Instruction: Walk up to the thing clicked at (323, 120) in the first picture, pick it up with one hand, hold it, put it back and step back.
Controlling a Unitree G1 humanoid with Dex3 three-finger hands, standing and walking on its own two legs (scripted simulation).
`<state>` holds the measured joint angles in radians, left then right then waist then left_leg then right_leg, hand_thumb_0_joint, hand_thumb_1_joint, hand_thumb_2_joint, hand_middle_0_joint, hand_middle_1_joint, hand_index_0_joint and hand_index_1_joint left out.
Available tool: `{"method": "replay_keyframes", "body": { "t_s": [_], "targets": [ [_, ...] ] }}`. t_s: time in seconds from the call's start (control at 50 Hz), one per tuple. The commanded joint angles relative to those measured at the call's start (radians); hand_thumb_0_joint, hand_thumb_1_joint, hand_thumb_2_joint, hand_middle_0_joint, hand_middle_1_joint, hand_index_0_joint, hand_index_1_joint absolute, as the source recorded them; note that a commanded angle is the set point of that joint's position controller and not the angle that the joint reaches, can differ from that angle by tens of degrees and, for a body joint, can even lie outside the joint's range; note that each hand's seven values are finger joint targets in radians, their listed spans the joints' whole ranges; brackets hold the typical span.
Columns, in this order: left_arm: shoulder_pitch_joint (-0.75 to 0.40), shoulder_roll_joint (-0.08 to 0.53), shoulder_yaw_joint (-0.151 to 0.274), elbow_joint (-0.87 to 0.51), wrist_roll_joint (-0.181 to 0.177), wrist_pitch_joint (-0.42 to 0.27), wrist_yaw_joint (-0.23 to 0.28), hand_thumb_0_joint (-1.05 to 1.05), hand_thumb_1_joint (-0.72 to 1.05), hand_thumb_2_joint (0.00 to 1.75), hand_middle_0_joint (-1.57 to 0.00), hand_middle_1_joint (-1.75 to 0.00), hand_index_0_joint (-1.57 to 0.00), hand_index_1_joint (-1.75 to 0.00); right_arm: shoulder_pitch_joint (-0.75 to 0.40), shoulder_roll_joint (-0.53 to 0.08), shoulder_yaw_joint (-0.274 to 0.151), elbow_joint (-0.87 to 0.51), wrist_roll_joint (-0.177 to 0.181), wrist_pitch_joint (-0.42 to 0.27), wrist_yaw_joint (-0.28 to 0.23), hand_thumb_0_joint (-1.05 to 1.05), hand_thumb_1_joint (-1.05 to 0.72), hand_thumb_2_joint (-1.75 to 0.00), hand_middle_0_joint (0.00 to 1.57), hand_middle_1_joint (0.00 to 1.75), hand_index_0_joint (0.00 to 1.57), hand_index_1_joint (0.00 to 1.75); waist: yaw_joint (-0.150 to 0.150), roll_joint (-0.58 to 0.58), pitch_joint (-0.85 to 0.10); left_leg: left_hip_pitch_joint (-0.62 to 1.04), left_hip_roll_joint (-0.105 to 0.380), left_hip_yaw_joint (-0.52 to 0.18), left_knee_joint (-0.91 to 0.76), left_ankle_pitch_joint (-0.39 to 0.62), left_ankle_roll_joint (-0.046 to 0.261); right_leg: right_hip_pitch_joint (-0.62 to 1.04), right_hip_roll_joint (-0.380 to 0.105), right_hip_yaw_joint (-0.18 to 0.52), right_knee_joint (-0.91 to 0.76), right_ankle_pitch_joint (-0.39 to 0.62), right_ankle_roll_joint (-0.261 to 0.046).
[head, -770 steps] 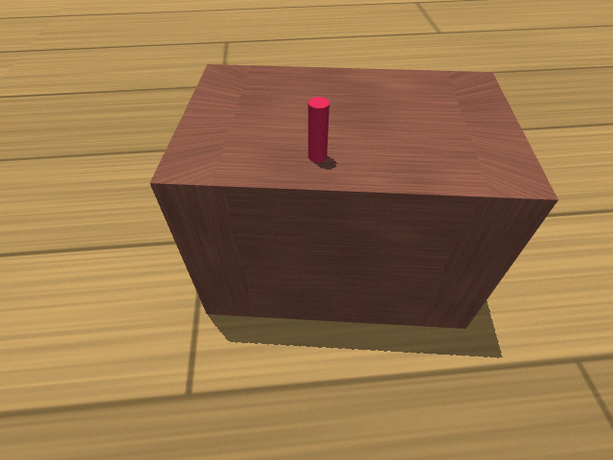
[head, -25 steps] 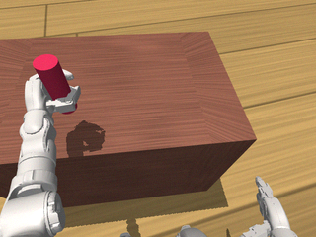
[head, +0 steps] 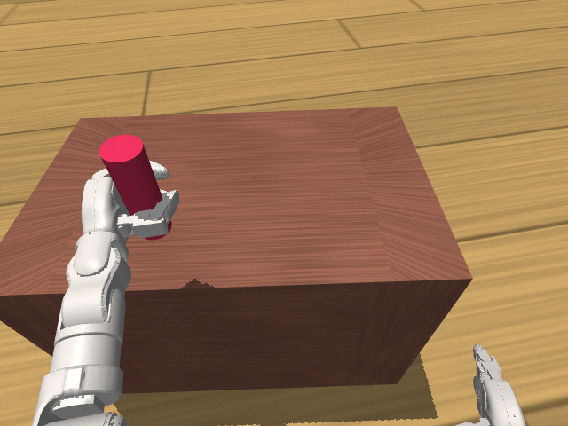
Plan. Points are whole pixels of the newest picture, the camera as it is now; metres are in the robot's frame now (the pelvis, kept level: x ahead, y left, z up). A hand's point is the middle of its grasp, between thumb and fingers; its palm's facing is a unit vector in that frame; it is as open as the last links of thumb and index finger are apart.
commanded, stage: lift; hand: left
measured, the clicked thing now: (140, 192) +0.39 +0.19 +0.16
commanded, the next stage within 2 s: hold in 0.50 s
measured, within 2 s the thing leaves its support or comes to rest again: neither
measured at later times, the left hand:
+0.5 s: hand (141, 202) +0.35 +0.18 +0.18, palm faces +0.14 -0.99 -0.01, open 6.3 cm
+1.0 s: hand (134, 200) +0.34 +0.18 +0.20, palm faces +0.11 -0.99 +0.00, open 6.3 cm
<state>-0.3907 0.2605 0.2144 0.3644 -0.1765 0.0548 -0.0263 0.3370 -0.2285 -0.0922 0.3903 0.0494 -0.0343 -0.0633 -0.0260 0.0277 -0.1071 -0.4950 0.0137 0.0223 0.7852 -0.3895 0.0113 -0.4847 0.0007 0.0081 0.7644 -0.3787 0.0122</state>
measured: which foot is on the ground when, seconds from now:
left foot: down 0.00-1.00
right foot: down 0.00-1.00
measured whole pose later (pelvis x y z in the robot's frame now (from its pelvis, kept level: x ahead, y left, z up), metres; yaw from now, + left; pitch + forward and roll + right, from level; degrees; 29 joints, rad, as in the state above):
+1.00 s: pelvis +0.01 +0.00 +0.02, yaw +1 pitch +0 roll +0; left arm -0.21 0.22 0.21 -0.05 -0.21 0.34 -0.04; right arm 0.27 -0.21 -0.08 0.60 0.04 -0.19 -0.07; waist 0.00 0.05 -0.07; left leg -0.29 0.00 0.01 0.61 -0.33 0.01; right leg -0.27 -0.01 -0.01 0.59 -0.32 0.01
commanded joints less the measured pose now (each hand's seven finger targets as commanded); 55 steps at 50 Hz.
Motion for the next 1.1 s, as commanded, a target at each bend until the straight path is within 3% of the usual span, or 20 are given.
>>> {"method": "replay_keyframes", "body": {
  "t_s": [0.0,0.08,0.1,0.12,0.22,0.24,0.3,0.44,0.52,0.54,0.6,0.64,0.68,0.82,0.84,0.92,0.98,1.0,1.06,1.08],
  "targets": [
    [-0.428,0.181,0.053,-0.329,-0.027,-0.043,0.010,0.00,0.52,1.36,-1.41,-1.49,-1.44,-1.48,-0.107,-0.134,-0.047,-0.161,0.004,-0.081,-0.023,0.00,0.55,-0.04,0.05,0.05,0.05,0.05,0.003,-0.007,-0.243,0.173,-0.002,-0.008,-0.138,0.196,-0.001,0.093,0.006,-0.030,-0.129,0.200,-0.013],
    [-0.383,0.168,0.052,-0.384,-0.035,-0.017,0.001,0.00,0.51,1.36,-1.41,-1.50,-1.44,-1.49,-0.095,-0.123,-0.037,-0.110,0.001,-0.100,-0.025,0.00,0.55,-0.04,0.05,0.05,0.05,0.05,0.007,-0.014,-0.219,0.186,-0.004,-0.008,-0.157,0.182,0.002,0.102,0.004,-0.031,-0.148,0.184,-0.012],
    [-0.376,0.167,0.045,-0.389,-0.033,-0.009,-0.001,0.00,0.51,1.37,-1.41,-1.50,-1.44,-1.49,-0.110,-0.094,-0.008,-0.116,0.002,-0.103,-0.022,0.00,0.55,-0.04,0.05,0.05,0.05,0.05,0.015,-0.003,-0.205,0.183,-0.005,-0.009,-0.162,0.177,0.001,0.105,0.004,-0.033,-0.152,0.177,-0.012],
    [-0.355,0.168,0.053,-0.389,-0.037,0.005,-0.001,0.00,0.51,1.36,-1.42,-1.50,-1.45,-1.49,-0.113,-0.131,-0.037,-0.126,0.002,-0.109,-0.026,0.00,0.55,-0.05,0.05,0.05,0.05,0.05,0.011,-0.024,-0.218,0.193,-0.005,-0.010,-0.163,0.185,0.002,0.111,0.004,-0.034,-0.156,0.183,-0.012],
    [-0.341,0.178,0.066,-0.459,-0.038,0.044,0.001,0.00,0.48,1.33,-1.40,-1.48,-1.43,-1.46,-0.113,-0.153,-0.057,-0.102,-0.001,-0.131,-0.034,0.00,0.55,-0.04,0.05,0.05,0.05,0.05,0.002,-0.020,-0.228,0.235,-0.007,-0.005,-0.166,0.251,0.003,0.138,0.000,-0.030,-0.167,0.253,-0.006],
    [-0.342,0.175,0.069,-0.480,-0.041,0.045,0.002,0.00,0.50,1.33,-1.39,-1.47,-1.42,-1.46,-0.089,-0.110,-0.025,-0.061,-0.001,-0.131,-0.029,0.00,0.55,-0.04,0.05,0.05,0.05,0.05,0.014,-0.016,-0.212,0.223,-0.009,-0.003,-0.164,0.254,0.004,0.144,-0.002,-0.030,-0.173,0.257,-0.006],
    [-0.342,0.180,0.078,-0.505,-0.041,0.058,0.006,0.00,0.51,1.34,-1.40,-1.49,-1.43,-1.47,-0.109,-0.143,-0.052,-0.060,-0.005,-0.149,-0.036,0.00,0.54,-0.04,0.05,0.05,0.05,0.05,0.004,-0.026,-0.215,0.246,-0.008,-0.008,-0.179,0.246,0.006,0.154,-0.002,-0.030,-0.185,0.250,-0.004],
    [-0.287,0.153,0.062,-0.527,-0.040,0.098,-0.002,0.00,0.52,1.33,-1.38,-1.47,-1.41,-1.45,-0.156,-0.120,-0.035,-0.028,-0.007,-0.180,-0.033,0.00,0.55,-0.05,0.05,0.05,0.05,0.05,0.016,-0.015,-0.161,0.245,-0.011,-0.009,-0.213,0.201,0.005,0.152,-0.003,-0.033,-0.213,0.201,-0.007],
    [-0.259,0.160,0.075,-0.543,-0.046,0.128,-0.010,0.00,0.50,1.31,-1.39,-1.46,-1.42,-1.45,-0.145,-0.120,-0.036,-0.010,-0.006,-0.186,-0.028,0.00,0.54,-0.05,0.05,0.05,0.05,0.05,0.016,-0.027,-0.188,0.265,-0.014,-0.006,-0.208,0.268,0.010,0.186,-0.008,-0.033,-0.221,0.267,-0.004],
    [-0.256,0.156,0.071,-0.562,-0.047,0.132,-0.011,0.00,0.49,1.29,-1.38,-1.45,-1.42,-1.44,-0.152,-0.095,-0.015,0.013,-0.006,-0.185,-0.024,0.00,0.54,-0.05,0.05,0.05,0.05,0.05,0.031,-0.008,-0.171,0.255,-0.016,-0.006,-0.210,0.272,0.008,0.190,-0.007,-0.036,-0.220,0.269,-0.006],
    [-0.264,0.162,0.084,-0.584,-0.048,0.144,-0.008,0.00,0.53,1.29,-1.38,-1.45,-1.40,-1.44,-0.164,-0.145,-0.056,-0.013,-0.008,-0.194,-0.026,0.00,0.54,-0.05,0.05,0.05,0.05,0.05,0.019,-0.017,-0.209,0.295,-0.011,-0.013,-0.219,0.303,0.006,0.204,-0.002,-0.040,-0.219,0.293,-0.008],
    [-0.277,0.155,0.071,-0.618,-0.050,0.146,-0.007,0.00,0.55,1.30,-1.37,-1.44,-1.39,-1.44,-0.149,-0.112,-0.033,0.023,-0.006,-0.198,-0.022,0.00,0.54,-0.05,0.05,0.05,0.05,0.05,0.026,0.007,-0.158,0.277,-0.011,-0.016,-0.235,0.258,0.003,0.189,-0.001,-0.042,-0.230,0.247,-0.011],
    [-0.254,0.169,0.088,-0.621,-0.050,0.147,-0.008,0.00,0.55,1.29,-1.38,-1.44,-1.40,-1.43,-0.154,-0.143,-0.066,0.029,-0.007,-0.205,-0.030,0.00,0.54,-0.05,0.05,0.05,0.05,0.05,0.018,-0.014,-0.166,0.291,-0.012,-0.018,-0.237,0.256,0.005,0.192,-0.001,-0.042,-0.240,0.242,-0.008],
    [-0.229,0.127,0.060,-0.678,-0.056,0.172,-0.012,0.00,0.51,1.28,-1.37,-1.43,-1.38,-1.43,-0.161,-0.085,-0.010,0.041,-0.009,-0.220,-0.025,0.00,0.53,-0.05,0.05,0.05,0.05,0.05,0.024,-0.007,-0.210,0.332,-0.012,-0.018,-0.226,0.363,0.006,0.232,-0.004,-0.044,-0.231,0.345,-0.008],
    [-0.215,0.132,0.063,-0.652,-0.052,0.180,-0.009,0.00,0.49,1.28,-1.37,-1.44,-1.38,-1.43,-0.194,-0.113,-0.033,0.023,-0.009,-0.221,-0.026,0.00,0.53,-0.05,0.05,0.05,0.05,0.05,0.023,-0.020,-0.182,0.319,-0.009,-0.022,-0.234,0.361,0.003,0.227,-0.001,-0.048,-0.228,0.339,-0.010],
    [-0.218,0.126,0.058,-0.683,-0.056,0.206,-0.017,0.00,0.53,1.27,-1.37,-1.42,-1.39,-1.42,-0.163,-0.100,-0.024,0.053,-0.008,-0.216,-0.020,0.00,0.54,-0.05,0.05,0.05,0.05,0.05,0.025,-0.007,-0.153,0.313,-0.014,-0.020,-0.246,0.335,0.004,0.224,-0.004,-0.048,-0.250,0.320,-0.010],
    [-0.215,0.143,0.081,-0.692,-0.052,0.222,-0.007,0.00,0.54,1.26,-1.38,-1.42,-1.39,-1.42,-0.158,-0.151,-0.069,0.039,-0.009,-0.221,-0.019,0.00,0.53,-0.05,0.05,0.05,0.05,0.05,0.018,0.004,-0.177,0.340,-0.010,-0.025,-0.260,0.339,-0.002,0.234,0.001,-0.051,-0.251,0.314,-0.015],
    [-0.206,0.144,0.078,-0.702,-0.050,0.227,-0.006,0.00,0.55,1.26,-1.37,-1.42,-1.39,-1.42,-0.160,-0.119,-0.047,0.060,-0.006,-0.216,-0.014,0.00,0.53,-0.05,0.05,0.05,0.05,0.05,0.034,0.025,-0.138,0.319,-0.012,-0.025,-0.264,0.328,-0.004,0.227,0.000,-0.052,-0.255,0.301,-0.017],
    [-0.179,0.134,0.082,-0.716,-0.056,0.234,-0.004,0.00,0.55,1.26,-1.38,-1.43,-1.40,-1.42,-0.163,-0.151,-0.078,0.032,-0.007,-0.220,-0.014,0.00,0.53,-0.05,0.05,0.05,0.05,0.05,0.026,-0.024,-0.151,0.329,-0.008,-0.030,-0.269,0.323,-0.001,0.236,0.006,-0.058,-0.262,0.295,-0.016],
    [-0.181,0.128,0.082,-0.734,-0.059,0.236,-0.007,0.00,0.53,1.26,-1.38,-1.43,-1.40,-1.42,-0.161,-0.128,-0.057,0.035,-0.007,-0.221,-0.013,0.00,0.53,-0.05,0.05,0.05,0.05,0.05,0.030,-0.038,-0.158,0.336,-0.011,-0.029,-0.263,0.336,0.003,0.244,0.003,-0.056,-0.265,0.312,-0.012]
  ]
}}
